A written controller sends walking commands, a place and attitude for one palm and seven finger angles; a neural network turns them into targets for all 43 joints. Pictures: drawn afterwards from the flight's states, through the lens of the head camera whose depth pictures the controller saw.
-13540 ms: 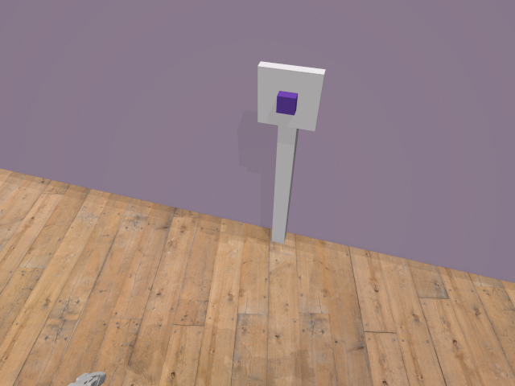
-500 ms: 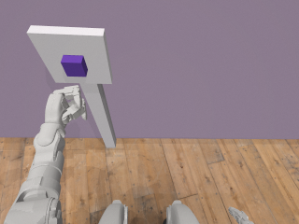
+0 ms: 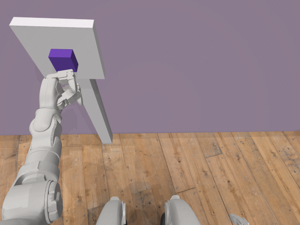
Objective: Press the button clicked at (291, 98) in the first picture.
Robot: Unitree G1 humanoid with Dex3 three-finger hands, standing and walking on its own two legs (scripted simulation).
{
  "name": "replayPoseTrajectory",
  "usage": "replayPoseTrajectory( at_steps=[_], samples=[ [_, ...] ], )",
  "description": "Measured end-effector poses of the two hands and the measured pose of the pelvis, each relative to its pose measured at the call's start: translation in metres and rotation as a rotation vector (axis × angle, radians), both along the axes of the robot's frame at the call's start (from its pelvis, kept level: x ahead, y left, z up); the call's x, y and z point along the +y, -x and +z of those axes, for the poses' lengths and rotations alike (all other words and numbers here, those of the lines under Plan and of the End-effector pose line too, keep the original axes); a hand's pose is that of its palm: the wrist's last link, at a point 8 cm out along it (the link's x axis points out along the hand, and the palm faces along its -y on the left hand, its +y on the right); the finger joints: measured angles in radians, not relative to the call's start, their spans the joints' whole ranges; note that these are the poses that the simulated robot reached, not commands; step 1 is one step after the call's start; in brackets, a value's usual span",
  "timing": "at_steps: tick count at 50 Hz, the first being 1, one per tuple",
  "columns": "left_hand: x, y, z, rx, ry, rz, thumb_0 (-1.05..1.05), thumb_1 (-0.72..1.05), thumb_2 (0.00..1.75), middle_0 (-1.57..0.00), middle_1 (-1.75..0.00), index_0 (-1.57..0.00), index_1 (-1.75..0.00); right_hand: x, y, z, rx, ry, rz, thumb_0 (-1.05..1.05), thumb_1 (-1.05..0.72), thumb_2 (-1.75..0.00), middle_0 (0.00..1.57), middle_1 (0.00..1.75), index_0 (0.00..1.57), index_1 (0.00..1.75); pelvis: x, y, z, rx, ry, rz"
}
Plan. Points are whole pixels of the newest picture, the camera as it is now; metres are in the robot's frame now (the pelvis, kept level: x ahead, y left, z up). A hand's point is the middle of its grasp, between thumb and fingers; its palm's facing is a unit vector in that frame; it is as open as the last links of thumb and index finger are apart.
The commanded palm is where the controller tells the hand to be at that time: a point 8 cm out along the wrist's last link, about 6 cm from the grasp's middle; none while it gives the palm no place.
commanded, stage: press the button with the knuckle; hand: left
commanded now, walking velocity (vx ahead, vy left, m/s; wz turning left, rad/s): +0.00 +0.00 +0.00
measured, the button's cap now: (64, 59) +0.52 +0.22 +0.09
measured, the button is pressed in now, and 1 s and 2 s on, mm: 0 9 0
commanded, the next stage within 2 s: hold the button down briefly in 0.80 s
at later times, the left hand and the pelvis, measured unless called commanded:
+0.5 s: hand (75, 85) +0.47 +0.20 +0.05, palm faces +0.00 -1.00 -0.02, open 3.2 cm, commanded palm +0.45 +0.24 +0.06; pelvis +0.00 +0.00 +0.00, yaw +0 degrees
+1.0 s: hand (75, 81) +0.48 +0.20 +0.05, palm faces +0.01 -1.00 -0.03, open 3.6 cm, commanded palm +0.48 +0.24 +0.06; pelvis -0.03 +0.00 -0.02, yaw +0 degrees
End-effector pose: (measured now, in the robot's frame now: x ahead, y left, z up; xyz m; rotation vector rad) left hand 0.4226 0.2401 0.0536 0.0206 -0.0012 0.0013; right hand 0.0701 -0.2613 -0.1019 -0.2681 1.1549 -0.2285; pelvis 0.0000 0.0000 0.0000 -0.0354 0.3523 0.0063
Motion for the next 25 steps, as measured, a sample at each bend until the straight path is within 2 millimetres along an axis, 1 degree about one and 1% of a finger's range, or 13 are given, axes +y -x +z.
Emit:
replayPoseTrajectory(
  at_steps=[4,10,17,25],
  samples=[
    [0.001,-0.009,0.000,0.017,-0.011,0.005,0.02,0.90,0.90,-1.30,-1.50,-1.30,-1.50,-0.003,0.008,-0.001,0.021,-0.003,-0.023,0.01,-0.91,-0.90,0.20,0.30,0.20,0.30,-0.001,-0.002,-0.001,0.009,-0.001,-0.007],
    [0.002,-0.012,0.002,0.025,-0.006,0.010,0.02,0.90,0.90,-1.30,-1.50,-1.30,-1.50,-0.003,0.018,-0.001,0.055,-0.014,-0.043,0.01,-0.91,-0.90,0.20,0.30,0.20,0.30,-0.001,-0.006,0.002,0.013,-0.004,-0.014],
    [0.008,-0.018,0.000,0.025,-0.001,0.018,0.02,0.90,0.90,-1.30,-1.50,-1.30,-1.50,-0.003,0.022,0.000,0.074,-0.004,-0.040,0.01,-0.91,-0.90,0.20,0.30,0.20,0.30,-0.002,-0.005,0.001,0.017,0.000,-0.008],
    [0.010,-0.023,-0.001,0.011,0.002,0.003,0.02,0.90,0.90,-1.30,-1.50,-1.37,-1.50,-0.004,0.024,-0.003,0.089,0.012,-0.032,0.00,-0.91,-0.90,0.20,0.30,0.20,0.30,0.000,-0.001,-0.003,0.027,0.008,-0.003]
  ],
)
